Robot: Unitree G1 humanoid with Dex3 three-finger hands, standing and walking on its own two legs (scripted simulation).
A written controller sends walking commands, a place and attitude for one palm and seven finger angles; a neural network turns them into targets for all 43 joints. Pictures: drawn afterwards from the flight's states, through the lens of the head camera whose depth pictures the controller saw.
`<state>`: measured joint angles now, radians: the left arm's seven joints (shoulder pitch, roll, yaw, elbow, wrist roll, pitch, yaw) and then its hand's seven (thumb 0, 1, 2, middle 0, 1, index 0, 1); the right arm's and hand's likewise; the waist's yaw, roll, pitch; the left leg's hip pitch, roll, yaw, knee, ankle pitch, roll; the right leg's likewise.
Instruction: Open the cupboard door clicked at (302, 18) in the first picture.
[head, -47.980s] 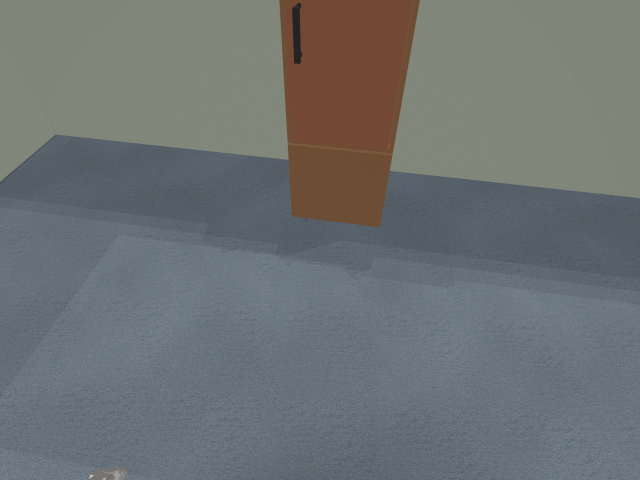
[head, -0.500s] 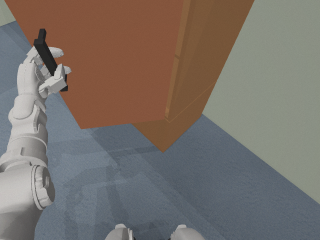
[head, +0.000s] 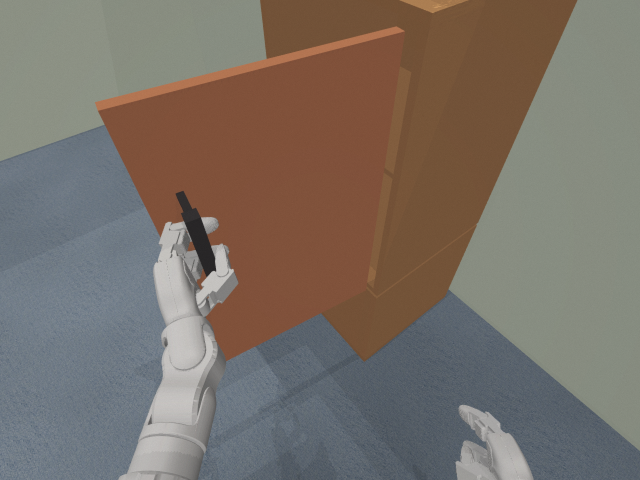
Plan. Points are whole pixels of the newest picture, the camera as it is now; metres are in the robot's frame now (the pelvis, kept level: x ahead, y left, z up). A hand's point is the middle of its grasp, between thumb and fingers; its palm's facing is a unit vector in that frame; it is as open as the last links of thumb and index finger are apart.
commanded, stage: pull the door open along its arc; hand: left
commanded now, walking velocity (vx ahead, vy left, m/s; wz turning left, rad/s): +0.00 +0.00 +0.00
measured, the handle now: (201, 246) +0.39 +0.18 +0.08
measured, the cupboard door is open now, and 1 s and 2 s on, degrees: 82 100 100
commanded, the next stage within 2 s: open thumb and fingers to let go in 0.36 s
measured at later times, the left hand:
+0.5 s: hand (288, 321) +0.28 +0.05 +0.08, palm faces +0.40 -0.92 -0.02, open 5.9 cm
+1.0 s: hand (280, 324) +0.28 +0.06 +0.08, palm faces +0.41 -0.91 -0.01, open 12.8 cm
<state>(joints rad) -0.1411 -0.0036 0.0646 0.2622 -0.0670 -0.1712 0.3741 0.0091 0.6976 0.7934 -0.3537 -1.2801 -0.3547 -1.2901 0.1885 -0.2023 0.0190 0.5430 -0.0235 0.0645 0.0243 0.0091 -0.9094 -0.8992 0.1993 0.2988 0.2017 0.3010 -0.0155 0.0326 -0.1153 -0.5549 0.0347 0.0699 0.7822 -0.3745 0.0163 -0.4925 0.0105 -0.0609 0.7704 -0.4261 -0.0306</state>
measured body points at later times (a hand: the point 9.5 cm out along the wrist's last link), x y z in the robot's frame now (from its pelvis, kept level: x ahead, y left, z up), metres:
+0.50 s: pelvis +0.00 -0.04 +0.00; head +0.01 -0.06 +0.45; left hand +0.26 +0.10 +0.08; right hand +0.17 -0.26 -0.10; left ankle +0.01 +0.11 -0.71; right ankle -0.02 -0.10 -0.71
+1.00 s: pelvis -0.01 -0.03 +0.00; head -0.01 -0.05 +0.45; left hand +0.25 +0.11 +0.08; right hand +0.18 -0.23 -0.10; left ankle +0.01 +0.11 -0.71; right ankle -0.02 -0.10 -0.71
